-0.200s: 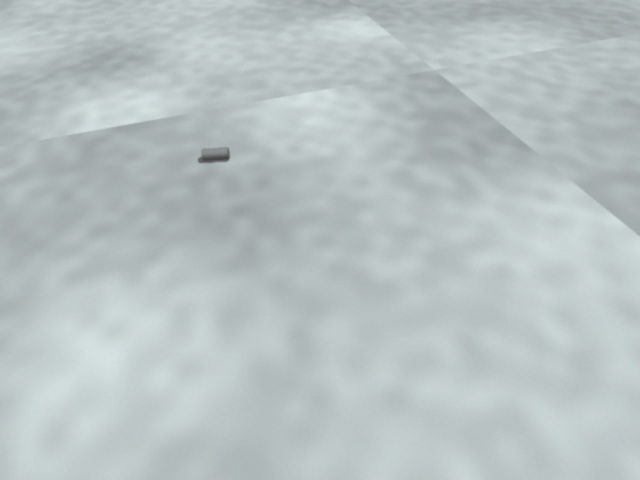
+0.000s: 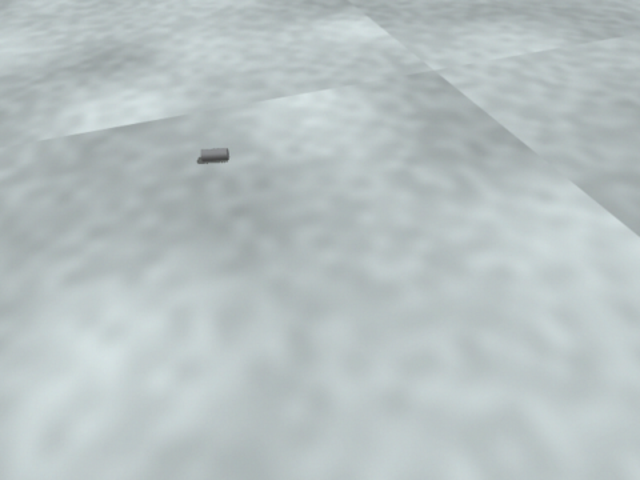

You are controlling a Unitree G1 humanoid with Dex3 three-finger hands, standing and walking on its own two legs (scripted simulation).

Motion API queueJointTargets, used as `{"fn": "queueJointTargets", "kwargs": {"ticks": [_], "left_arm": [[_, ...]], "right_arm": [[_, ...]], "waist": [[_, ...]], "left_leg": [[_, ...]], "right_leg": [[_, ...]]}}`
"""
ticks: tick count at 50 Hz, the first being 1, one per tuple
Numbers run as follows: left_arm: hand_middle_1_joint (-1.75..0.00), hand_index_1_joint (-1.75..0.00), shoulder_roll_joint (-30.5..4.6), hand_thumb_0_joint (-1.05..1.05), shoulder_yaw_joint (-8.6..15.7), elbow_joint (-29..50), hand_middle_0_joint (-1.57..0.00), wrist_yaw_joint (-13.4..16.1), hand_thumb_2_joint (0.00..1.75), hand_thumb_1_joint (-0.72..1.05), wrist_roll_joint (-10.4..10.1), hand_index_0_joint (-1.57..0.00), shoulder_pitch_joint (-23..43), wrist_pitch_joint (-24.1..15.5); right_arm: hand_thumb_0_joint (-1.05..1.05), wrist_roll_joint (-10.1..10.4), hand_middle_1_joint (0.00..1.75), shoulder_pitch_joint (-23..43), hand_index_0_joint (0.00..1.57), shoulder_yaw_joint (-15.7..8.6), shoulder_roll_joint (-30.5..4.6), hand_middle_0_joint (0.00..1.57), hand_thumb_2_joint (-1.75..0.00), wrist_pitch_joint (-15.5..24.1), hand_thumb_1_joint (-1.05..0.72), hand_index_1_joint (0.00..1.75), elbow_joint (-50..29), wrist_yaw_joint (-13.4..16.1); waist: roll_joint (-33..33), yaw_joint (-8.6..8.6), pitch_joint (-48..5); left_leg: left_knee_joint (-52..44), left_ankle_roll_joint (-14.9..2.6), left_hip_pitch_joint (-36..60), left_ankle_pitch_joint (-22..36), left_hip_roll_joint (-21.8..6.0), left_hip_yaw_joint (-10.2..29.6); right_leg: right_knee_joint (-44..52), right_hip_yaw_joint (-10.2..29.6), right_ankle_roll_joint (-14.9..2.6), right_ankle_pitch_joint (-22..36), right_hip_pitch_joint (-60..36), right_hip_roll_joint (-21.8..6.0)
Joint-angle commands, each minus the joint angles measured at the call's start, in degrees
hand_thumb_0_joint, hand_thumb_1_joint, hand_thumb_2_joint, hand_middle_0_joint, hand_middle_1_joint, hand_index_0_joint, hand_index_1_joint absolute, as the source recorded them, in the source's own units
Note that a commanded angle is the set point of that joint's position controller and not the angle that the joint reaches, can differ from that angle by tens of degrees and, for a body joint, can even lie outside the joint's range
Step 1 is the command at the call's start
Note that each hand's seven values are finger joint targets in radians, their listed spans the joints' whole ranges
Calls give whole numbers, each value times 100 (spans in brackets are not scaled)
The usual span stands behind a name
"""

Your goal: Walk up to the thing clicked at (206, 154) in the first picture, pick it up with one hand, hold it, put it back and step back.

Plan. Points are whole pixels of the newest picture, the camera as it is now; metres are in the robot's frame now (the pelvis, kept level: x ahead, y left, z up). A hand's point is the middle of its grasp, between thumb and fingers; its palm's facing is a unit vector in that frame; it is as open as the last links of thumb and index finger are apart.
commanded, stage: stand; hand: left
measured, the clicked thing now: (215, 154) +1.80 +0.56 -0.75
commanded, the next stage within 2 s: walk up in 0.92 s
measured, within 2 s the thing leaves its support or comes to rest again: neither
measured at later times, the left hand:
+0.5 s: hand out of the picture +0.08 +0.25 -0.16, palm faces -0.02 -0.94 -0.34, open 7.4 cm
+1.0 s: hand out of the picture +0.08 +0.26 -0.15, palm faces +0.02 -0.94 -0.33, open 7.4 cm
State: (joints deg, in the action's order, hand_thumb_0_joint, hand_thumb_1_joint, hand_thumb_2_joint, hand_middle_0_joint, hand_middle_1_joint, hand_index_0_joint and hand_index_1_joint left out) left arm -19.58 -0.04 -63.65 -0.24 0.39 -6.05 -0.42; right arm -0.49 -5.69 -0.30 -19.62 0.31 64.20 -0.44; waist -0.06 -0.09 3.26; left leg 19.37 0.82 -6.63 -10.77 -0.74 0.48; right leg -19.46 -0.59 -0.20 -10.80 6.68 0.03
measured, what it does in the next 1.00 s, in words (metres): stands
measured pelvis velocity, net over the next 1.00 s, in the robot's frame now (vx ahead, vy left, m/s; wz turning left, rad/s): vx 0.01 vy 0.00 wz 0.03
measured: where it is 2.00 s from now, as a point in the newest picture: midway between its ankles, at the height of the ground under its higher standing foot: (283, 405)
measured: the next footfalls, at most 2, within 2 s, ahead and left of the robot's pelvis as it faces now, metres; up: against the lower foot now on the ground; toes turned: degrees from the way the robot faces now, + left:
left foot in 1.26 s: +0.20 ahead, +0.23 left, +0.00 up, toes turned +11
right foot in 1.76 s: +0.52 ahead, +0.00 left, +0.00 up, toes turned +2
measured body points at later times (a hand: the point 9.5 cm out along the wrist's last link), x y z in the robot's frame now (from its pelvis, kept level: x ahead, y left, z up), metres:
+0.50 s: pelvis +0.01 +0.00 +0.00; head +0.02 +0.00 +0.45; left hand +0.08 +0.30 -0.13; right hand +0.09 -0.30 -0.13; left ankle +0.00 +0.13 -0.75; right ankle +0.00 -0.12 -0.75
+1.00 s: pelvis +0.01 +0.00 +0.00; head +0.02 +0.00 +0.45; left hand +0.08 +0.31 -0.13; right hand +0.09 -0.31 -0.13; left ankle -0.01 +0.12 -0.73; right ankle +0.00 -0.11 -0.74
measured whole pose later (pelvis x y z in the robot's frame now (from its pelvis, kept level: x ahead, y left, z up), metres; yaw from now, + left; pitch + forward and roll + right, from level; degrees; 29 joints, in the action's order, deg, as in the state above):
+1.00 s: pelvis +0.01 +0.00 +0.00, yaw +2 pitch -1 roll -1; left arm -20.3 2.6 -61.1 -2.3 1.6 -8.7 -2.4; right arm -1.9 -9.1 -2.6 -21.0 -0.2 61.6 -3.1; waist -0.7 0.1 1.1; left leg 32.9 -1.8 -12.5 -23.6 -0.9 0.8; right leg -22.1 -2.3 -2.0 -17.5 7.1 0.1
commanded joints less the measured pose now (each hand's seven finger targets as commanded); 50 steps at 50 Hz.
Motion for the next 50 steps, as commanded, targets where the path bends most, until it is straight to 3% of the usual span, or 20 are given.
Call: {"fn": "queueJointTargets", "kwargs": {"ticks": [1, 4, 9, 18, 21, 29, 35, 45, 46, 47, 48, 49, 50], "left_arm": [[-30, -30, -1189, 0, 214, 345, -20, 81, 90, 90, 5, -20, 207, -148], [-30, -30, -1193, 0, 216, 339, -20, 83, 90, 90, 8, -20, 223, -152], [-30, -30, -1212, 0, 226, 363, -20, 81, 90, 90, 6, -20, 210, -165], [-30, -30, -1197, 0, 220, 349, -20, 80, 90, 90, 1, -20, 177, -147], [-30, -30, -1221, 0, 230, 339, -20, 82, 90, 90, 7, -20, 216, -141], [-30, -30, -1215, 0, 228, 331, -20, 74, 90, 90, 12, -20, 201, -135], [-30, -30, -1252, 0, 235, 360, -20, 79, 90, 90, 24, -20, 167, -159], [-30, -30, -1254, 0, 226, 323, -20, 98, 90, 90, 12, -20, 149, -153], [-30, -30, -2033, 0, 692, 533, -20, -73, 90, 90, 92, -20, -332, -300], [-30, -30, -2092, 0, 743, 448, -20, -122, 90, 90, 148, -20, -559, -327], [-30, -30, -2235, 0, 853, 418, -20, -125, 90, 90, 173, -20, -973, -377], [-30, -30, -2320, 0, 892, 576, -20, -105, 90, 90, 198, -20, -1026, -448], [-30, -30, -2240, 0, 869, 773, -20, -101, 90, 90, 189, -20, -756, -499]], "right_arm": [[0, 4, 30, 200, 20, -204, -1213, 20, -90, 128, -90, 30, -350, 102], [0, 6, 30, 171, 20, -193, -1192, 20, -90, 132, -90, 30, -355, 95], [0, -3, 30, 156, 20, -194, -1207, 20, -90, 151, -90, 30, -374, 100], [0, 5, 30, 190, 20, -179, -1215, 20, -90, 153, -90, 30, -369, 110], [0, 5, 30, 189, 20, -175, -1198, 20, -90, 142, -90, 30, -372, 109], [0, -2, 30, 191, 20, -176, -1198, 20, -90, 138, -90, 30, -359, 112], [0, -9, 30, 186, 20, -185, -1240, 20, -90, 158, -90, 30, -383, 108], [0, 1, 30, 141, 20, -183, -1225, 20, -90, 127, -90, 30, -375, 104], [0, -120, 30, -60, 20, -618, -1798, 20, -90, 194, -90, 30, -730, -117], [0, -167, 30, 244, 20, -609, -1753, 20, -90, 172, -90, 30, -843, -222], [0, -191, 30, 778, 20, -583, -1521, 20, -90, 162, -90, 30, -1121, -280], [0, -264, 30, 1094, 20, -558, -1363, 20, -90, 166, -90, 30, -1344, -321], [0, -250, 30, 963, 20, -595, -1443, 20, -90, 206, -90, 30, -1333, -348]], "waist": [[-14, 1, -486], [13, 13, -420], [-13, 14, -624], [-16, -15, -528], [56, -6, -445], [14, -8, -410], [-20, -2, -655], [8, 8, -443], [-6, -155, -998], [68, -367, -409], [710, -642, -31], [878, -829, 291], [495, -698, 399]], "left_leg": [[-242, -200, 90, 784, -634, 488], [-281, -184, 33, 677, -625, 508], [-223, -209, 170, 1076, -653, 461], [-271, -186, 207, 1135, -661, 472], [-329, -185, 171, 876, -650, 490], [-353, -176, 107, 730, -638, 480], [-269, -202, 310, 1106, -679, 447], [-316, -199, 191, 952, -663, 467], [403, -621, -501, -2200, -375, 553], [819, -599, -1911, -2871, -268, 455], [1999, -440, -3044, -2143, -8, -89], [2905, -344, -3813, -1698, -195, 153], [3205, -270, -3918, -1392, -370, 499]], "right_leg": [[304, 546, -138, 805, -73, -732], [334, 549, -134, 671, -64, -729], [253, 540, -137, 1168, -215, -764], [294, 515, -122, 1165, -181, -740], [344, 525, -127, 876, -112, -735], [384, 543, -131, 759, -101, -731], [309, 549, -127, 1207, -191, -773], [349, 519, -126, 1033, -148, -752], [-111, 495, -367, -2047, -733, -586], [111, 1069, -612, -3194, -888, -982], [952, 2108, -994, -4032, -1234, -1751], [1565, 2846, -1344, -4153, -1145, -2491], [1584, 2913, -1491, -3600, -1017, -2621]]}}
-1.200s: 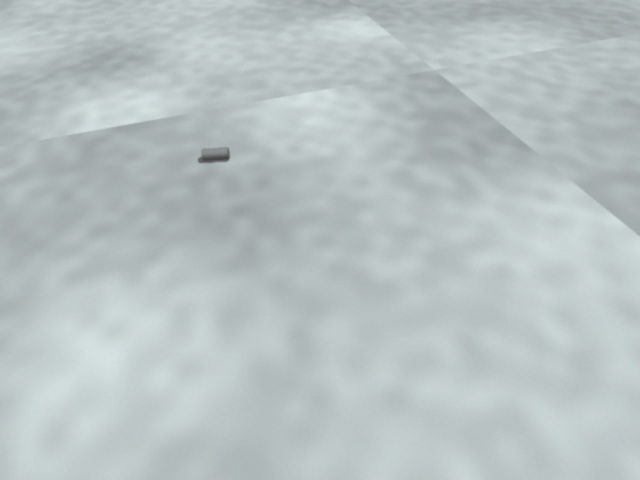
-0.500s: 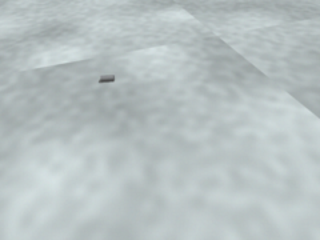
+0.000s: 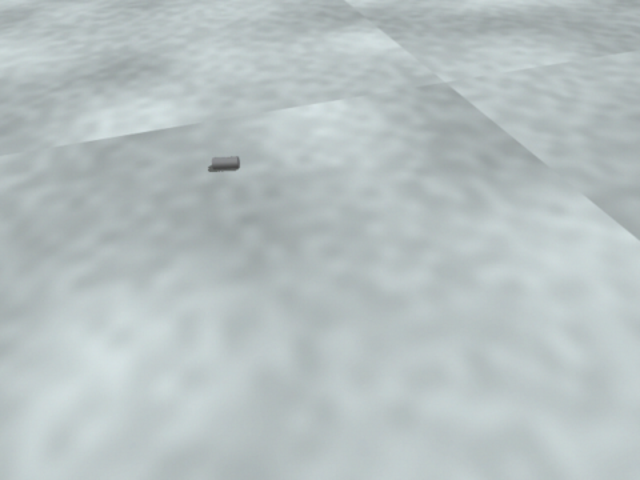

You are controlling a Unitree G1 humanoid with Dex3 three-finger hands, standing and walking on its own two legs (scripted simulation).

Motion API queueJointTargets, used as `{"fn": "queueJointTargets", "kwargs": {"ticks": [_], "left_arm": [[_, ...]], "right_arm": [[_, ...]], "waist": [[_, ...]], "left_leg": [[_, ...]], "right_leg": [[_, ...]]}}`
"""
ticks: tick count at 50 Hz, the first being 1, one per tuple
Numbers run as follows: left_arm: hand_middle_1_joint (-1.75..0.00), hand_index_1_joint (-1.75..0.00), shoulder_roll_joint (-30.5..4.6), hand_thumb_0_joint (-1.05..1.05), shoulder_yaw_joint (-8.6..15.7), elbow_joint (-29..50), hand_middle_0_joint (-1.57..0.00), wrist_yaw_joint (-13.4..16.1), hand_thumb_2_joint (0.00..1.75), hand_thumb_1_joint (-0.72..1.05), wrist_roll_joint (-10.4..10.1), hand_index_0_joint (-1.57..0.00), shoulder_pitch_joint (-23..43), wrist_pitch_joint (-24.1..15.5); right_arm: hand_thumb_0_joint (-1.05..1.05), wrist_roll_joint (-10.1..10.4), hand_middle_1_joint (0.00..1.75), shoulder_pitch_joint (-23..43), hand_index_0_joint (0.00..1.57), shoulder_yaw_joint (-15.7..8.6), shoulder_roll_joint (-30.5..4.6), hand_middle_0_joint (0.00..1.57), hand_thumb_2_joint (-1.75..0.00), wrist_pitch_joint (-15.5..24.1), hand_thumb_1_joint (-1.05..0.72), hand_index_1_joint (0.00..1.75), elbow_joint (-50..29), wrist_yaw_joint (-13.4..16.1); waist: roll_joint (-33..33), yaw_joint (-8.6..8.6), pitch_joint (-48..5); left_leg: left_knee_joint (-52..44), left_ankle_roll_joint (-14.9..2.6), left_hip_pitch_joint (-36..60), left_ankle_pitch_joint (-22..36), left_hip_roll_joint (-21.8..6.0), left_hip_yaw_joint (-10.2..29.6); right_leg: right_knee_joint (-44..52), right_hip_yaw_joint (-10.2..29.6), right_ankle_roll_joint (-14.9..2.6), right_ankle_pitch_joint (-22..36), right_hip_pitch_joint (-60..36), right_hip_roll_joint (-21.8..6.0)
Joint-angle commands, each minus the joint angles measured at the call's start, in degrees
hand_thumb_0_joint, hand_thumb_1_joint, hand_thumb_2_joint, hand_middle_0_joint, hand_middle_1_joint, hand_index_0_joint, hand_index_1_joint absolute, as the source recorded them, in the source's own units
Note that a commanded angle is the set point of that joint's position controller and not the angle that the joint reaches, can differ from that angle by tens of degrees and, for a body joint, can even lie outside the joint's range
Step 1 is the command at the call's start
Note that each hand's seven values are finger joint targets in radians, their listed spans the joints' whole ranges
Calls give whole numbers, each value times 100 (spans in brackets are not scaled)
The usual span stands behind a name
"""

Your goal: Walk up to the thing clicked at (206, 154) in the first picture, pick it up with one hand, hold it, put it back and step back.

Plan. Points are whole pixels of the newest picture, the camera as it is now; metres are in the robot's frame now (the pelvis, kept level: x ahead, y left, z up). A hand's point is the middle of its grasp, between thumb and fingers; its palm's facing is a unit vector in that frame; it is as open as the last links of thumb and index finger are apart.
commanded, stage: walk up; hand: left
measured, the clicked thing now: (226, 163) +1.80 +0.51 -0.75
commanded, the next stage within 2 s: none
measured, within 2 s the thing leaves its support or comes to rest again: neither
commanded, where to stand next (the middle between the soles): +1.44 +0.33 m, yaw +6 degrees
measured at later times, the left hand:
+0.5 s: hand (68, 444) +0.23 +0.40 -0.15, palm faces +0.01 -0.94 -0.33, open 7.4 cm
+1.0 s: hand (130, 300) +0.48 +0.38 -0.13, palm faces +0.12 -0.92 -0.37, open 7.4 cm
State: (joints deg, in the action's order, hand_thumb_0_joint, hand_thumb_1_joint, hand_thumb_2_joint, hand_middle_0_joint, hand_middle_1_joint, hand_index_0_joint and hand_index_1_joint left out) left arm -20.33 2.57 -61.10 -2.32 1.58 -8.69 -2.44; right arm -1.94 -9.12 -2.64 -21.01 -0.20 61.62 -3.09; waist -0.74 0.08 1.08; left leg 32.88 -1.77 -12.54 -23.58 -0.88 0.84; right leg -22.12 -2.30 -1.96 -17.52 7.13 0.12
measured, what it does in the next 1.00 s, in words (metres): walks ahead: left foot, then right foot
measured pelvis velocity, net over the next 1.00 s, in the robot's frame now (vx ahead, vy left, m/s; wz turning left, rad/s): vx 0.44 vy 0.10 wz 0.13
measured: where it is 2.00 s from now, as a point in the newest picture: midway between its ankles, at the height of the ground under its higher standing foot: (271, 292)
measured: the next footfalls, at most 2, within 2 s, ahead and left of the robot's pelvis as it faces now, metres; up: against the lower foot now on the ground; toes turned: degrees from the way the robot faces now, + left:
left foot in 0.26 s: +0.20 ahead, +0.22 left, +0.00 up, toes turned +9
right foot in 0.76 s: +0.51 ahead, -0.01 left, +0.00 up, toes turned +0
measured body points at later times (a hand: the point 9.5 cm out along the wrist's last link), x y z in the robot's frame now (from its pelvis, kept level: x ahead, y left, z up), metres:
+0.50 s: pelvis +0.17 +0.11 -0.01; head +0.16 +0.14 +0.44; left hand +0.23 +0.45 -0.13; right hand +0.22 -0.21 -0.11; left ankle +0.16 +0.21 -0.75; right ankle +0.25 -0.03 -0.69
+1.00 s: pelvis +0.44 +0.10 -0.01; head +0.46 +0.09 +0.44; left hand +0.47 +0.42 -0.11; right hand +0.58 -0.21 -0.12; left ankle +0.50 +0.26 -0.70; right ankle +0.47 -0.01 -0.75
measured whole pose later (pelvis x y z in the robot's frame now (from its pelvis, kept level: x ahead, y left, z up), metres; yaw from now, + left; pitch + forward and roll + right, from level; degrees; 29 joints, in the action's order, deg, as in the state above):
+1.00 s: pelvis +0.44 +0.10 -0.01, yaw +7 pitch -2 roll -2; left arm -21.6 2.4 -51.1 -3.6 0.2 -15.1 -5.5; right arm -0.8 -13.5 -4.2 -25.3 2.9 51.1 -4.8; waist -4.1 -1.2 3.6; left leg 52.9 -0.2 -29.7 -15.3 -4.8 1.3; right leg -25.0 -7.3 -1.7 -13.0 9.8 -1.2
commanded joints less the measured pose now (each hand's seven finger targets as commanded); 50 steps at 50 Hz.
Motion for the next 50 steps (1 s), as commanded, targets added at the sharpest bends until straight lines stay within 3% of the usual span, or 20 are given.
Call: {"fn": "queueJointTargets", "kwargs": {"ticks": [1, 4, 8, 12, 13, 14, 15, 16, 18, 20, 24, 29, 34, 36, 37, 38, 39, 40, 44, 50], "left_arm": [[-30, -30, -2031, 0, 573, 643, -20, 117, 90, 90, 51, -20, -230, -321], [-30, -30, -2007, 0, 571, 869, -20, 88, 90, 90, 53, -20, 55, -355], [-30, -30, -2260, 0, 581, 1107, -20, -9, 90, 90, 70, -20, 358, -356], [-30, -30, -1944, 0, 445, 1043, -20, -44, 90, 90, 103, -20, 337, -240], [-30, -30, -1591, 0, 323, 1028, -20, -71, 90, 90, 89, -20, 14, -207], [-30, -30, -1053, 0, 140, 1176, -20, -87, 90, 90, -28, -20, -65, -221], [-30, -30, -1628, 0, 208, 1264, -20, -13, 90, 90, -85, -20, 152, -241], [-30, -30, -2002, 0, 215, 1184, -20, -4, 90, 90, -96, -20, 194, -263], [-30, -30, -2010, 0, 273, 791, -20, -55, 90, 90, -224, -20, -424, -210], [-30, -30, -2041, 0, 362, 642, -20, -126, 90, 90, -169, -20, -678, -154], [-30, -30, -1801, 0, 367, 966, -20, -276, 90, 90, -88, -20, -79, -115], [-30, -30, -1588, 0, 361, 1258, -20, -331, 90, 90, -92, -20, 500, -160], [-30, -30, -1356, 0, 317, 1339, -20, -291, 90, 90, -122, -20, 756, -242], [-30, -30, -1432, 0, 398, 1103, -20, -212, 90, 90, -116, -20, -62, -267], [-30, -30, -1690, 0, 536, 873, -20, -126, 90, 90, -103, -20, -1000, -303], [-30, -30, -2190, 0, 710, 808, -20, -45, 90, 90, -41, -20, -1721, -338], [-30, -30, -2549, 0, 731, 897, -20, -9, 90, 90, -140, -20, -1796, -358], [-30, -30, -2472, 0, 713, 1041, -20, 5, 90, 90, -212, -20, -1421, -362], [-30, -30, -1831, 0, 491, 1260, -20, 34, 90, 90, -211, -20, -480, -417], [-30, -30, -1993, 0, 542, 1565, -20, -13, 90, 90, -111, -20, -357, -537]], "right_arm": [[0, -73, 30, 946, 20, -412, -1395, 20, -90, 287, -90, 30, -1007, -109], [0, -15, 30, 508, 20, -522, -1467, 20, -90, 278, -90, 30, -972, -270], [0, 12, 30, 387, 20, -557, -1366, 20, -90, 208, -90, 30, -1109, -420], [0, 10, 30, -947, 20, -757, -1640, 20, -90, 299, -90, 30, -641, -312], [0, -23, 30, -1634, 20, -864, -1956, 20, -90, 342, -90, 30, -440, -209], [0, -91, 30, -2150, 20, -948, -2515, 20, -90, 406, -90, 30, -516, -88], [0, 141, 30, -1475, 20, -928, -2901, 20, -90, 433, -90, 30, -837, -110], [0, 221, 30, -905, 20, -908, -2689, 20, -90, 451, -90, 30, -971, -69], [0, 156, 30, -313, 20, -679, -2094, 20, -90, 524, -90, 30, -1156, -2], [0, 160, 30, -334, 20, -585, -1903, 20, -90, 586, -90, 30, -1156, -13], [0, 133, 30, -619, 20, -576, -1860, 20, -90, 663, -90, 30, -1221, -21], [0, 181, 30, -823, 20, -587, -1882, 20, -90, 699, -90, 30, -1309, -14], [0, 127, 30, -1108, 20, -574, -1814, 20, -90, 628, -90, 30, -1323, 61], [0, 123, 30, -1013, 20, -551, -1768, 20, -90, 576, -90, 30, -1429, 100], [0, 98, 30, -1109, 20, -440, -1501, 20, -90, 581, -90, 30, -1492, 95], [0, 129, 30, -1317, 20, -300, -1125, 20, -90, 594, -90, 30, -1642, 94], [0, 221, 30, -1344, 20, -310, -1282, 20, -90, 593, -90, 30, -1661, 114], [0, 166, 30, -966, 20, -403, -1684, 20, -90, 580, -90, 30, -1535, 159], [0, 198, 30, -1128, 20, -367, -1456, 20, -90, 505, -90, 30, -1252, 24], [0, 64, 30, -383, 20, -414, -1317, 20, -90, 409, -90, 30, -1506, -245]], "waist": [[328, -473, 447], [739, -179, 150], [1139, 23, 495], [-133, 673, 16], [-1187, 938, -302], [-2564, 1105, -343], [-1567, 843, -222], [-627, 542, 10], [-565, 39, 182], [-853, -40, 204], [-659, 123, 549], [-439, 211, 542], [-423, 277, 322], [-54, -173, -195], [423, -583, -878], [1478, -791, -1374], [1581, -747, -1209], [816, -723, -832], [841, -71, 135], [767, -78, 325]], "left_leg": [[1980, 43, -3192, 94, -516, 653], [1432, 223, -2430, 301, -628, 305], [635, 250, -1002, 836, -663, -109], [118, 115, 1293, 818, -154, -741], [-238, -166, 2358, -243, -118, -296], [-1765, -675, 2449, -2483, -1618, 2808], [-3008, -1341, 1382, -3697, -2474, 4884], [-2793, -1269, 984, -3076, -2403, 4252], [-2296, -828, 563, -1756, -1641, 2328], [-2445, -814, 29, -1209, -1409, 1534], [-2662, -998, 190, -640, -1387, 1080], [-2576, -944, 652, 98, -1414, 711], [-1659, -788, 874, 2400, -1283, 218], [-189, -613, 650, 3555, -973, -198], [1262, -425, 66, 3148, -610, -383], [2931, -231, -1401, 1264, -111, -534], [3617, -127, -2577, -594, 419, -109], [4136, -121, -2643, -396, 18, 488], [2882, -44, -1918, 680, -468, 493], [1008, 249, -1774, 1240, -718, 6]], "right_leg": [[1699, 2678, -1230, -2345, -1127, -2407], [1605, 1350, -972, -1703, -874, -1796], [1593, 578, -809, -1868, 860, -1636], [-499, -158, -650, -1787, 1970, -1170], [-2531, -549, -492, -1005, 2709, -680], [-4725, -282, -168, -1720, 3954, 158], [-5037, 651, -246, -1528, 3787, 62], [-5050, 1019, -232, -927, 3616, -310], [-4412, 778, -89, -143, 3170, -712], [-3812, 474, 84, 230, 2578, -775], [-2606, 294, 242, 542, 2715, -812], [-1622, 215, 137, 1276, 2664, -829], [-1041, -243, -63, 1049, 1790, -432], [-606, -523, -180, 908, 338, -76], [-688, -311, -294, 720, -1074, -199], [-423, 1512, -613, -439, -2364, -1500], [664, 3918, -1116, -816, -2585, -2672], [713, 3891, -1438, -745, -1859, -2720], [956, 1320, -943, 11, 133, -1644], [1323, 581, -1114, -462, 615, -1638]]}}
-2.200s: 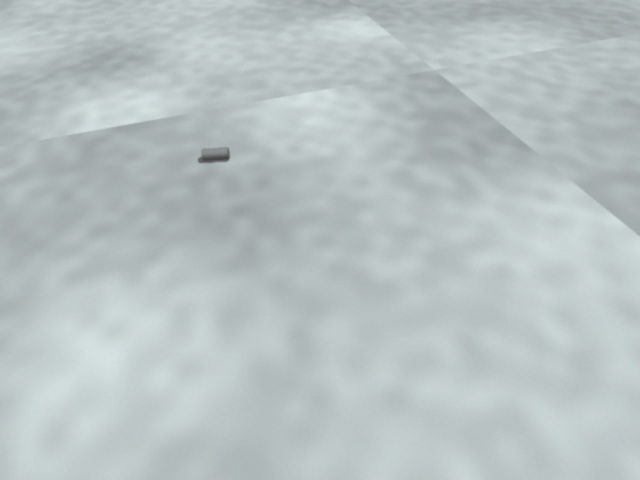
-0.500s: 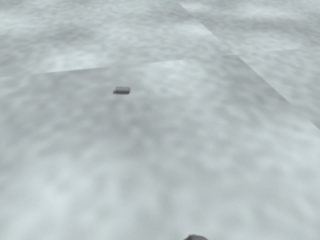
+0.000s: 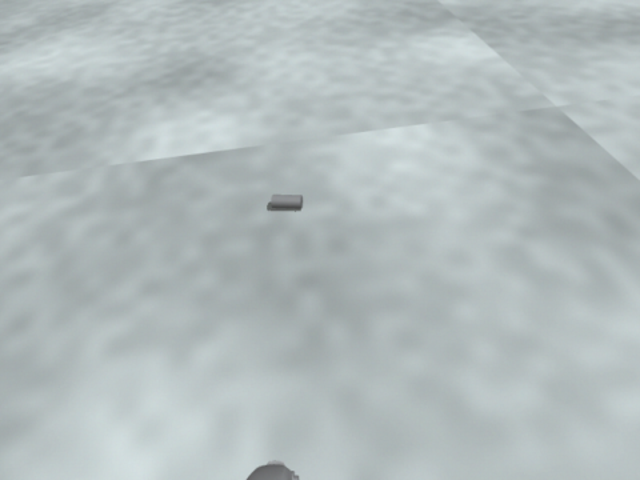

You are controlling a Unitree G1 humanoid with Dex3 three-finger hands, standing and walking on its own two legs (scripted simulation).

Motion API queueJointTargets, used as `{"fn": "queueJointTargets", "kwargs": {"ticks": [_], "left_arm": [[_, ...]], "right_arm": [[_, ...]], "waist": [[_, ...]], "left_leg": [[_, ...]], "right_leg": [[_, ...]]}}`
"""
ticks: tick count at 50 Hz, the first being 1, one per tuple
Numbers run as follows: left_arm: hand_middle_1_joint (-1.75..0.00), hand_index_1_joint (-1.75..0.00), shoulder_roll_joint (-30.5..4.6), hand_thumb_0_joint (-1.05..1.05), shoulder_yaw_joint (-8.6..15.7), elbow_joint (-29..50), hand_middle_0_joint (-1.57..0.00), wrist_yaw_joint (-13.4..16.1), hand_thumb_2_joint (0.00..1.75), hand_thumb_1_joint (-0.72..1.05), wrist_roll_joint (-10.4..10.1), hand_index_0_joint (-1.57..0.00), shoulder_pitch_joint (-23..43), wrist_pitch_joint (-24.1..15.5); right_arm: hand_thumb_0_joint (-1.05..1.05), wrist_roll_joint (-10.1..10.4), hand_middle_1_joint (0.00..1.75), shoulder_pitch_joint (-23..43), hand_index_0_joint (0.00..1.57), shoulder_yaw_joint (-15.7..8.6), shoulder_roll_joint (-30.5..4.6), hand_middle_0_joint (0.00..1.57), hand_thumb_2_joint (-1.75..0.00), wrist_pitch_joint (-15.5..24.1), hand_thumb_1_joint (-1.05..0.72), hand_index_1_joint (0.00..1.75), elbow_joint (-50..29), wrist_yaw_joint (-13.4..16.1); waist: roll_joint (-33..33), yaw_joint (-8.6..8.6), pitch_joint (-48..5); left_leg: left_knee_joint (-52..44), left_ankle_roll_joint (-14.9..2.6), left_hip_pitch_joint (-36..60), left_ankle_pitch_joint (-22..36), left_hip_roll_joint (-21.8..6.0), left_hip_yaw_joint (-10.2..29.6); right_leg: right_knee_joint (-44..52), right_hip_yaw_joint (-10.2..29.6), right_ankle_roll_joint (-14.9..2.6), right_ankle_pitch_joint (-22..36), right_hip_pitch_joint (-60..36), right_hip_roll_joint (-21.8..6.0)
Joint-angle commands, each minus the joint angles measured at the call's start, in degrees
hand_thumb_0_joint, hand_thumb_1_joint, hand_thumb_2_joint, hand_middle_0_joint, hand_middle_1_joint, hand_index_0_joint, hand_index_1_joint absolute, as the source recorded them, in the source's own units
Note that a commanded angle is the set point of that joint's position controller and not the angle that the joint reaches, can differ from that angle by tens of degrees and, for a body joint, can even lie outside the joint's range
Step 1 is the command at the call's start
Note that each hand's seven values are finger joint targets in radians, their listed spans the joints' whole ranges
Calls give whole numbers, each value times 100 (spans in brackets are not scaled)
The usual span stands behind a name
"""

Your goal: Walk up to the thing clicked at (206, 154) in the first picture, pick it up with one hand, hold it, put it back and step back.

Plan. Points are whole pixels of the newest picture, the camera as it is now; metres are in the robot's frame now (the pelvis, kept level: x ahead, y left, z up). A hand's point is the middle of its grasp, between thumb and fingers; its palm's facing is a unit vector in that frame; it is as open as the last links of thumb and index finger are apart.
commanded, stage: walk up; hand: left
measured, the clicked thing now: (287, 201) +1.40 +0.22 -0.74
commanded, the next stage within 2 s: none
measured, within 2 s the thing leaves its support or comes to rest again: neither
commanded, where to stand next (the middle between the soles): +1.02 +0.09 m, yaw -2 degrees
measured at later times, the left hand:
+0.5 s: hand (146, 376) +0.32 +0.33 -0.14, palm faces -0.08 -0.94 -0.34, open 7.4 cm
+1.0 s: hand (182, 276) +0.52 +0.31 -0.14, palm faces +0.00 -0.93 -0.38, open 7.4 cm
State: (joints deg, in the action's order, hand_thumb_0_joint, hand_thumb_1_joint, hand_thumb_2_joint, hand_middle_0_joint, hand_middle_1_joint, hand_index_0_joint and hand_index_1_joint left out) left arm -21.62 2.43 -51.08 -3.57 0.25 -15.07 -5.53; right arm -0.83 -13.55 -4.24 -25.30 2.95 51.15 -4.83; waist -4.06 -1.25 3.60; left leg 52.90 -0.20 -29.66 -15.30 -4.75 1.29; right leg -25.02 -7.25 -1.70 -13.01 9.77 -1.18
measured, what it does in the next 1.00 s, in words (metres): walks ahead: left foot, then right foot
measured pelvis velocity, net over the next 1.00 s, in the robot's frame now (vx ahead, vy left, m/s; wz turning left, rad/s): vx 0.47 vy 0.03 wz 0.01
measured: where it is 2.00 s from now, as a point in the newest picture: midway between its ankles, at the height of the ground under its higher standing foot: (316, 306)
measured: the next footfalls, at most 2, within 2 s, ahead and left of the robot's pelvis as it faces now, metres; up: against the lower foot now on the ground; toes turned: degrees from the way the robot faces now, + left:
left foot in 0.18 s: +0.29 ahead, +0.15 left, +0.00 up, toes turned +6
right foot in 0.64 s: +0.50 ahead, -0.11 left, +0.00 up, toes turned -7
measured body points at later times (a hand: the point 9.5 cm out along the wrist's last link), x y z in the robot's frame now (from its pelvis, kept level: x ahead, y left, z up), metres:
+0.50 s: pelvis +0.26 +0.05 +0.00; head +0.27 +0.06 +0.45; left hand +0.32 +0.37 -0.12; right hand +0.32 -0.27 -0.10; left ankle +0.25 +0.15 -0.74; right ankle +0.37 -0.11 -0.69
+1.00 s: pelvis +0.47 +0.03 +0.00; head +0.49 +0.03 +0.45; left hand +0.52 +0.36 -0.11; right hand +0.56 -0.30 -0.11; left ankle +0.59 +0.18 -0.72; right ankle +0.46 -0.10 -0.74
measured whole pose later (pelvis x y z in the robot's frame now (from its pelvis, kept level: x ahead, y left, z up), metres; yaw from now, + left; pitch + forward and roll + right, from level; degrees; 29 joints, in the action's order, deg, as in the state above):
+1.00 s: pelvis +0.47 +0.03 +0.00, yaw +1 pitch -2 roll -2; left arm -24.3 2.8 -50.1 -3.4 0.6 -17.5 -4.9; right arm -1.3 -14.8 -4.4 -24.8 2.2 52.2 -5.6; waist -2.1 -1.8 3.1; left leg 37.2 0.2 -27.0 -12.5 -6.3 -1.7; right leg -27.9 -7.0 -0.6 -16.9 9.2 -2.4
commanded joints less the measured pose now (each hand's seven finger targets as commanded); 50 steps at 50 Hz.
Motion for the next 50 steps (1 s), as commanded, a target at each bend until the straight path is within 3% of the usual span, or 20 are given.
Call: {"fn": "queueJointTargets", "kwargs": {"ticks": [1, 4, 6, 8, 9, 10, 11, 13, 15, 16, 21, 25, 29, 31, 32, 33, 34, 39, 42, 50], "left_arm": [[-30, -30, -1803, 0, 532, 497, -20, 103, 90, 90, 8, -20, 84, -215], [-30, -30, -1870, 0, 521, 441, -20, 82, 90, 90, 21, -20, -63, -190], [-30, -30, -1971, 0, 536, 473, -20, 93, 90, 90, 33, -20, 80, -144], [-30, -30, -1768, 0, 431, 460, -20, 126, 90, 90, 39, -20, -28, -104], [-30, -30, -1420, 0, 286, 456, -20, 152, 90, 90, 24, -20, -274, -71], [-30, -30, -963, 0, 171, 536, -20, 150, 90, 90, -89, -20, -612, -46], [-30, -30, -1644, 0, 286, 437, -20, 245, 90, 90, -55, -20, -521, -7], [-30, -30, -1734, 0, 260, 225, -20, 211, 90, 90, -96, -20, -578, -13], [-30, -30, -1661, 0, 285, 38, -20, 163, 90, 90, -86, -20, -713, 6], [-30, -30, -1585, 0, 291, -5, -20, 129, 90, 90, -75, -20, -846, 32], [-30, -30, -1438, 0, 287, 235, -20, -16, 90, 90, 31, -20, -194, 92], [-30, -30, -1306, 0, 327, 305, -20, -88, 90, 90, 22, -20, 205, 73], [-30, -30, -1277, 0, 369, 228, -20, -65, 90, 90, 27, -20, 258, 26], [-30, -30, -1431, 0, 462, 72, -20, 22, 90, 90, 41, -20, -355, -38], [-30, -30, -1735, 0, 593, -40, -20, 98, 90, 90, 74, -20, -956, -99], [-30, -30, -2308, 0, 713, 31, -20, 179, 90, 90, 64, -20, -1298, -139], [-30, -30, -2409, 0, 687, 66, -20, 185, 90, 90, -43, -20, -1105, -103], [-30, -30, -1754, 0, 458, 369, -20, 209, 90, 90, -65, -20, -129, -99], [-30, -30, -1830, 0, 502, 528, -20, 185, 90, 90, -2, -20, 16, -129], [-30, -30, -1957, 0, 489, 518, -20, 106, 90, 90, 12, -20, -66, -78]], "right_arm": [[0, -63, 30, 275, 20, -262, -858, 20, -90, 117, -90, 30, -490, -92], [0, -42, 30, 617, 20, -289, -789, 20, -90, 154, -90, 30, -571, -140], [0, -25, 30, 374, 20, -339, -860, 20, -90, 169, -90, 30, -527, -130], [0, -99, 30, -410, 20, -471, -1169, 20, -90, 197, -90, 30, -270, -58], [0, -187, 30, -1224, 20, -596, -1496, 20, -90, 235, -90, 30, -59, 37], [0, -179, 30, -1321, 20, -697, -1992, 20, -90, 271, -90, 30, -207, 137], [0, 87, 30, -961, 20, -718, -2108, 20, -90, 260, -90, 30, -395, 154], [0, 161, 30, -315, 20, -546, -1644, 20, -90, 249, -90, 30, -519, 199], [0, 134, 30, -195, 20, -383, -1285, 20, -90, 285, -90, 30, -522, 221], [0, 130, 30, -143, 20, -365, -1279, 20, -90, 305, -90, 30, -525, 214], [0, 80, 30, -260, 20, -382, -1370, 20, -90, 379, -90, 30, -617, 190], [0, 72, 30, -225, 20, -395, -1383, 20, -90, 358, -90, 30, -656, 167], [0, 66, 30, -236, 20, -370, -1330, 20, -90, 273, -90, 30, -675, 189], [0, 64, 30, -301, 20, -290, -1163, 20, -90, 233, -90, 30, -703, 210], [0, 74, 30, -534, 20, -161, -824, 20, -90, 249, -90, 30, -741, 209], [0, 84, 30, -715, 20, -44, -523, 20, -90, 242, -90, 30, -846, 207], [0, 70, 30, -482, 20, -188, -1124, 20, -90, 161, -90, 30, -711, 275], [0, 59, 30, -719, 20, -209, -1070, 20, -90, 80, -90, 30, -254, 178], [0, -17, 30, -569, 20, -238, -1007, 20, -90, 43, -90, 30, -236, 71], [0, -30, 30, 142, 20, -288, -881, 20, -90, 173, -90, 30, -396, -35]], "waist": [[915, -57, 57], [869, -118, -18], [803, 94, -154], [101, 533, -529], [-760, 865, -950], [-1971, 748, -1072], [-829, 720, -1155], [-155, 357, -581], [-306, 207, -312], [-438, 139, -365], [-286, 242, -78], [-297, 249, 33], [-98, 182, -132], [398, -183, -502], [1241, -448, -908], [2256, -498, -1028], [1482, -512, -849], [1296, 86, -104], [1252, 63, -61], [989, -30, -53]], "left_leg": [[-1302, 88, 40, 652, -231, -211], [-1882, -33, 631, 1215, -136, -396], [-2082, -156, 1190, 1010, -93, -428], [-2148, -346, 2506, 453, 140, -503], [-2470, -622, 3483, -608, -220, 219], [-3468, -1054, 4147, -1745, -1679, 3114], [-4068, -1477, 3602, -2384, -2102, 3960], [-3871, -1272, 2991, -1501, -1583, 2352], [-3889, -1033, 2245, -253, -1204, 1256], [-3901, -1127, 2145, 55, -1205, 1033], [-4090, -1392, 2160, 138, -1196, 575], [-4036, -1162, 1957, -32, -990, 238], [-3250, -985, 1800, 587, -814, -132], [-1926, -755, 1529, 1303, -533, -421], [-436, -531, 849, 911, -124, -714], [934, -242, -587, -1310, 595, -736], [1449, -244, -893, -1576, 345, -116], [690, -115, -211, -379, -140, 179], [-324, 57, -10, -203, -205, -102], [-2000, -52, 949, 592, 12, -558]], "right_leg": [[1480, 917, -1047, -733, 270, -1359], [1225, 705, -885, -284, 266, -1333], [868, 786, -848, -13, 277, -1497], [-682, 351, -628, 933, 670, -1112], [-2549, 59, -427, 773, 1423, -679], [-4146, 176, -100, -1696, 2934, 279], [-4510, 952, -217, -1714, 2925, 73], [-4480, 1235, -183, -830, 2879, -334], [-3837, 1161, -93, -526, 2426, -567], [-3673, 1057, -18, -552, 2216, -595], [-2347, 711, 172, -247, 2393, -722], [-1311, 518, 89, 669, 1901, -615], [-804, 186, -18, 652, 946, -241], [-382, 95, -167, 282, -337, -11], [-39, 1051, -356, -236, -1292, -637], [699, 3648, -882, -837, -2084, -2179], [975, 4422, -1433, -1391, -1702, -2572], [1201, 1854, -1028, -605, 100, -1503], [1336, 1404, -1179, -1087, 414, -1512], [864, 1063, -918, -1141, 573, -1449]]}}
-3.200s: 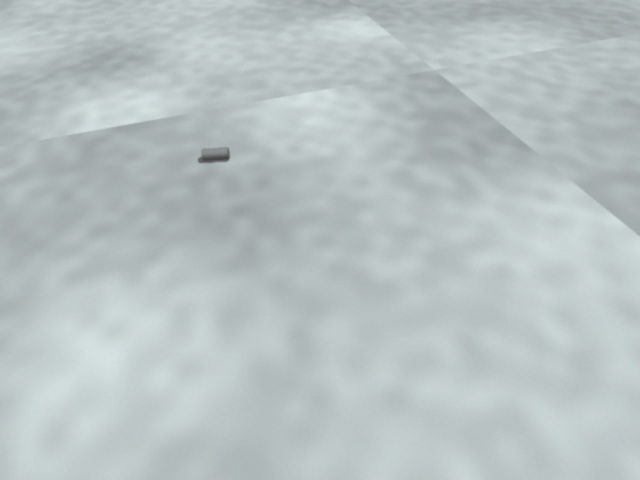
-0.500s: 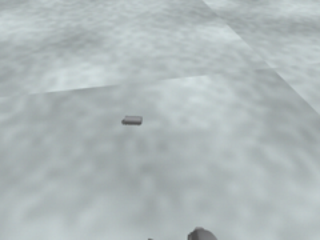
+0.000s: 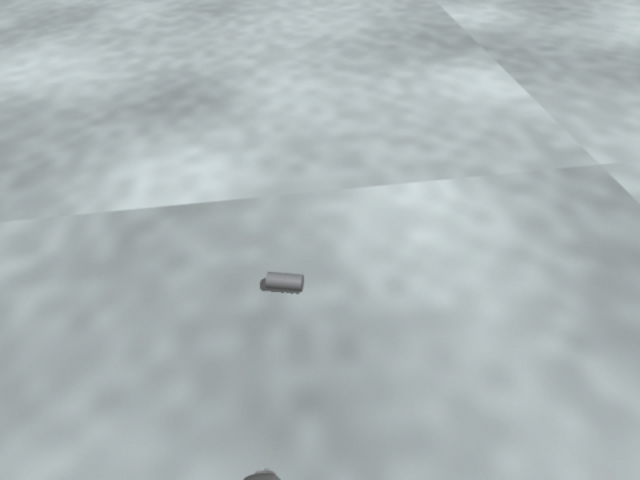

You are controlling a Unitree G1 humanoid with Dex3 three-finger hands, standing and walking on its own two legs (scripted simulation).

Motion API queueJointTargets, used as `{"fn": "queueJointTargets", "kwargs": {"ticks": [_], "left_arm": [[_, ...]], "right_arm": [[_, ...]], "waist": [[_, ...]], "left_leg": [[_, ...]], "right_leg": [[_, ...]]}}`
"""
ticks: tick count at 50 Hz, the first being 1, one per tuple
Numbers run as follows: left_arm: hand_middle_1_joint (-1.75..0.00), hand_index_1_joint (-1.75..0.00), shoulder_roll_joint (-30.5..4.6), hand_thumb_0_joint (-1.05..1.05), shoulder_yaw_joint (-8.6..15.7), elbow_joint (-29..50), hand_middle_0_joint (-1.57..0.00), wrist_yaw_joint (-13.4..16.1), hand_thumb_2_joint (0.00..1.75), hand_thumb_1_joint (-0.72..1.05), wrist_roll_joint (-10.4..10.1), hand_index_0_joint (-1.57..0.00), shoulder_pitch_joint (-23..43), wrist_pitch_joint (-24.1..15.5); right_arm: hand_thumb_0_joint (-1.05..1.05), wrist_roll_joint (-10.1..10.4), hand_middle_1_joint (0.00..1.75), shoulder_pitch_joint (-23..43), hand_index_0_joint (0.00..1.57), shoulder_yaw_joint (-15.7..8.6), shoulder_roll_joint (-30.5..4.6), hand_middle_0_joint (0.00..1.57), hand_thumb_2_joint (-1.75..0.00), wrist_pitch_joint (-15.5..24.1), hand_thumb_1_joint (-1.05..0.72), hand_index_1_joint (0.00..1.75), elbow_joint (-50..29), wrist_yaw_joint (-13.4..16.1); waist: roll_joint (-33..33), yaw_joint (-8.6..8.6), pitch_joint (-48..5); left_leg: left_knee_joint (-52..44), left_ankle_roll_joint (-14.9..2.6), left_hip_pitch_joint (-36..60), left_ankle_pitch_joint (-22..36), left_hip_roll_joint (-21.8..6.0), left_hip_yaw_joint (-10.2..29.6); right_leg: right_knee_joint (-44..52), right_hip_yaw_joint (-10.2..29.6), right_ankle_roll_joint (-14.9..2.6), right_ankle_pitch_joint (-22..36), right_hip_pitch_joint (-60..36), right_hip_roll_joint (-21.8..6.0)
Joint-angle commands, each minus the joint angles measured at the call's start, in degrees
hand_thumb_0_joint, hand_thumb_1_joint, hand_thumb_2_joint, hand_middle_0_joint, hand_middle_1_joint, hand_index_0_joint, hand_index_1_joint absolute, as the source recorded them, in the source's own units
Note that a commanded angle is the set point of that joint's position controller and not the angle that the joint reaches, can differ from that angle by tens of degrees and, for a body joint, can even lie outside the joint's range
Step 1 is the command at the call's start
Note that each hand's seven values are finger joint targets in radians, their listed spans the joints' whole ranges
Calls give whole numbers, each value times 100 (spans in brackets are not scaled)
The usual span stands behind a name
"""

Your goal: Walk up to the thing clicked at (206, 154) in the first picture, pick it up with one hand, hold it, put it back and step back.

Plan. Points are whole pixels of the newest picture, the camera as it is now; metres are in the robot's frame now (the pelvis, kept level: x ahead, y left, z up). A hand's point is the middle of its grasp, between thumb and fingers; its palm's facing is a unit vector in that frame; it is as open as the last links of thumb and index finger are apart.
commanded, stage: walk up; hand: left
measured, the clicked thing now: (284, 281) +0.93 +0.18 -0.74
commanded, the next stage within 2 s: none
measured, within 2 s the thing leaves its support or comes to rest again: neither
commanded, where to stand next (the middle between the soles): +0.55 +0.05 m, yaw -3 degrees
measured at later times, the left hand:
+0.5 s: hand (151, 395) +0.28 +0.30 -0.14, palm faces -0.10 -0.92 -0.38, open 7.4 cm
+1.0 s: hand (148, 334) +0.40 +0.35 -0.16, palm faces -0.06 -0.92 -0.38, open 7.4 cm
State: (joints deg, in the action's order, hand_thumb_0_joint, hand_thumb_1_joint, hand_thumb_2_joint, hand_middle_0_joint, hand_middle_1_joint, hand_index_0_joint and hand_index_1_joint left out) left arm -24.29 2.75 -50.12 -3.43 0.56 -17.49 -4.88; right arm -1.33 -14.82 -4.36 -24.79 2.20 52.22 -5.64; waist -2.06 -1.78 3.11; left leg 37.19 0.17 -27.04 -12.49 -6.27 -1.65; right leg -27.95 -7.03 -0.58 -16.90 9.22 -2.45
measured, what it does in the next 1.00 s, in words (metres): walks ahead: left foot, then right foot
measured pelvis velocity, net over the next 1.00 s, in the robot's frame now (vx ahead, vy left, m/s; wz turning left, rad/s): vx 0.36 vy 0.06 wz -0.03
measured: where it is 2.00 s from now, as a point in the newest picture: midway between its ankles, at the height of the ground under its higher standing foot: (317, 386)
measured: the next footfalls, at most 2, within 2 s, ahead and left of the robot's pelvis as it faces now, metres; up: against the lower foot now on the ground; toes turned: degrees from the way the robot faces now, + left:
left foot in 0.06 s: +0.18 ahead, +0.14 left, +0.00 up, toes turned +6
right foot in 0.52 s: +0.34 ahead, -0.11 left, +0.00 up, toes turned -7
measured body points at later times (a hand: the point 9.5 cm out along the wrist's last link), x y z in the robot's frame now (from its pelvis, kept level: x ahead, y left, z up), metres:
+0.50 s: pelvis +0.20 +0.02 -0.01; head +0.21 +0.01 +0.44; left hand +0.28 +0.34 -0.11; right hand +0.22 -0.30 -0.12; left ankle +0.14 +0.14 -0.73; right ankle +0.30 -0.11 -0.73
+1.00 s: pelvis +0.36 +0.06 -0.01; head +0.37 +0.08 +0.43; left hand +0.40 +0.39 -0.14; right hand +0.42 -0.28 -0.10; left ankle +0.43 +0.17 -0.73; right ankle +0.32 -0.08 -0.69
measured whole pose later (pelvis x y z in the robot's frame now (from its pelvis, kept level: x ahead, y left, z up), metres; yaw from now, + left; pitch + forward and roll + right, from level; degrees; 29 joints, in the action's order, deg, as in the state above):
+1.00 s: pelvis +0.36 +0.06 -0.01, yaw -2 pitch -2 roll +0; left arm -25.8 2.6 -52.4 -1.9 0.4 -19.0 -1.8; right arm -1.0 -16.5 -4.4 -24.1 4.1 50.1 -3.7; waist 2.0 -0.1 3.1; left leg 37.7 -1.4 -21.1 -14.4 -2.9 -4.5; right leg -57.8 0.5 -2.3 -26.7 20.6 -2.4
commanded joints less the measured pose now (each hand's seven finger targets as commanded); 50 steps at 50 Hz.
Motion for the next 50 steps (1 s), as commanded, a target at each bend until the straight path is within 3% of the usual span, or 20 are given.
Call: {"fn": "queueJointTargets", "kwargs": {"ticks": [1, 3, 4, 5, 6, 10, 16, 20, 24, 25, 26, 27, 28, 33, 40, 44, 45, 46, 47, 50], "left_arm": [[-30, -30, -1663, 0, 426, 422, -20, 97, 90, 90, -16, -20, 250, -121], [-30, -30, -1272, 0, 263, 428, -20, 117, 90, 90, 18, -20, 202, -96], [-30, -30, -787, 0, 130, 514, -20, 102, 90, 90, -68, -20, 30, -87], [-30, -30, -1161, 0, 217, 383, -20, 199, 90, 90, -81, -20, -60, -33], [-30, -30, -1440, 0, 223, 282, -20, 246, 90, 90, -65, -20, 63, -14], [-30, -30, -1272, 0, 228, -32, -20, 173, 90, 90, -128, -20, -332, 32], [-30, -30, -1094, 0, 237, 191, -20, 19, 90, 90, -13, -20, 193, 90], [-30, -30, -981, 0, 254, 202, -20, -14, 90, 90, -10, -20, 396, 36], [-30, -30, -1081, 0, 361, 14, -20, 66, 90, 90, 15, -20, -136, -58], [-30, -30, -1288, 0, 466, -93, -20, 136, 90, 90, 22, -20, -627, -99], [-30, -30, -1846, 0, 629, -60, -20, 214, 90, 90, 49, -20, -1106, -159], [-30, -30, -2105, 0, 620, 21, -20, 232, 90, 90, -21, -20, -1028, -158], [-30, -30, -1984, 0, 576, 123, -20, 234, 90, 90, -77, -20, -775, -134], [-30, -30, -1518, 0, 431, 385, -20, 237, 90, 90, -53, -20, 28, -143], [-30, -30, -1630, 0, 484, 555, -20, 165, 90, 90, -1, -20, 38, -128], [-30, -30, -1413, 0, 343, 568, -20, 155, 90, 90, 9, -20, 229, -35], [-30, -30, -1111, 0, 229, 577, -20, 152, 90, 90, 63, -20, 53, -2], [-30, -30, -637, 0, 103, 647, -20, 141, 90, 90, -41, -20, -14, 12], [-30, -30, -1169, 0, 232, 515, -20, 248, 90, 90, -31, -20, 1, 58], [-30, -30, -1332, 0, 264, 195, -20, 234, 90, 90, -81, -20, -178, 37]], "right_arm": [[0, 5, 30, 116, 20, -310, -979, 20, -90, 268, -90, 30, -453, 66], [0, -9, 30, -809, 20, -452, -1307, 20, -90, 339, -90, 30, -158, 179], [0, -66, 30, -1309, 20, -613, -1915, 20, -90, 379, -90, 30, -141, 268], [0, 67, 30, -1192, 20, -633, -2125, 20, -90, 386, -90, 30, -313, 286], [0, 146, 30, -907, 20, -588, -1891, 20, -90, 338, -90, 30, -334, 307], [0, 157, 30, -342, 20, -302, -1325, 20, -90, 381, -90, 30, -504, 380], [0, 103, 30, -332, 20, -342, -1464, 20, -90, 388, -90, 30, -677, 361], [0, 89, 30, -284, 20, -317, -1387, 20, -90, 337, -90, 30, -755, 327], [0, 123, 30, -186, 20, -249, -1231, 20, -90, 227, -90, 30, -893, 328], [0, 129, 30, -306, 20, -144, -975, 20, -90, 229, -90, 30, -923, 332], [0, 144, 30, -457, 20, -10, -597, 20, -90, 251, -90, 30, -1057, 326], [0, 126, 30, -332, 20, -89, -973, 20, -90, 176, -90, 30, -974, 365], [0, 88, 30, -136, 20, -184, -1262, 20, -90, 133, -90, 30, -894, 401], [0, 87, 30, -639, 20, -218, -1105, 20, -90, 64, -90, 30, -445, 268], [0, 6, 30, -60, 20, -252, -955, 20, -90, 142, -90, 30, -574, 117], [0, -27, 30, -717, 20, -373, -1092, 20, -90, 239, -90, 30, -317, 196], [0, -42, 30, -1160, 20, -453, -1331, 20, -90, 271, -90, 30, -181, 267], [0, -97, 30, -1368, 20, -561, -1859, 20, -90, 320, -90, 30, -280, 329], [0, 50, 30, -1172, 20, -583, -2113, 20, -90, 324, -90, 30, -453, 331], [0, 83, 30, -588, 20, -359, -1511, 20, -90, 336, -90, 30, -578, 409]], "waist": [[670, 163, -12], [-237, 687, -527], [-1838, 842, -699], [-1477, 791, -620], [-628, 639, -423], [-604, 245, -149], [-613, 353, 52], [-495, 367, 33], [-43, -12, -286], [610, -280, -552], [1911, -431, -879], [1456, -433, -634], [872, -332, -333], [1114, 136, 12], [1094, 32, -53], [418, 521, -218], [-409, 715, -418], [-1840, 765, -283], [-1284, 730, -46], [-368, 354, 106]], "left_leg": [[-512, -123, 1082, 252, 232, -290], [-959, -341, 2631, -526, 258, 46], [-2001, -717, 3297, -1785, -1076, 2464], [-2499, -1286, 3259, -2054, -1816, 3851], [-2297, -1432, 2848, -1699, -1684, 3329], [-2149, -1058, 1968, 481, -986, 1238], [-2376, -1411, 1966, 111, -1096, 847], [-2023, -1170, 1754, 501, -735, 352], [-747, -874, 1122, 396, -491, 65], [334, -701, 603, 320, -201, -159], [2080, -376, -388, -858, 394, -499], [2642, -273, -1091, -1901, 688, -28], [2952, -259, -1136, -1830, 339, 407], [2005, -112, -331, -718, 24, 343], [116, 14, 309, -146, 70, -29], [-475, -75, 2072, -194, 483, -435], [-894, -248, 2728, -1196, 250, 171], [-2218, -782, 2935, -2983, -1184, 2920], [-2733, -1442, 2413, -3424, -1925, 4147], [-2224, -1235, 2118, -1239, -1226, 2312]], "right_leg": [[863, 943, -956, -658, 835, -1270], [-1012, 392, -658, 437, 1440, -804], [-3002, -8, -204, -322, 2606, 39], [-3659, 535, -225, -1366, 3107, 277], [-3996, 990, -253, -1116, 3134, -20], [-3259, 1134, -139, -241, 2356, -338], [-1918, 671, 50, 96, 2342, -475], [-887, 349, -13, 732, 1642, -236], [-249, 124, -154, 749, -42, 171], [-11, 557, -296, 297, -944, -24], [717, 2787, -759, -411, -1659, -1501], [1391, 4448, -1411, -1105, -1452, -2288], [1332, 4307, -1650, -1059, -963, -2334], [1381, 1841, -1140, -366, 397, -1267], [1225, 1403, -1156, -982, 704, -1244], [-20, 861, -818, -1285, 1733, -862], [-1262, 639, -640, -1168, 2235, -602], [-3220, 119, -207, -1304, 3346, 245], [-3766, 800, -262, -1545, 3505, 194], [-3572, 1264, -210, -523, 3075, -243]]}}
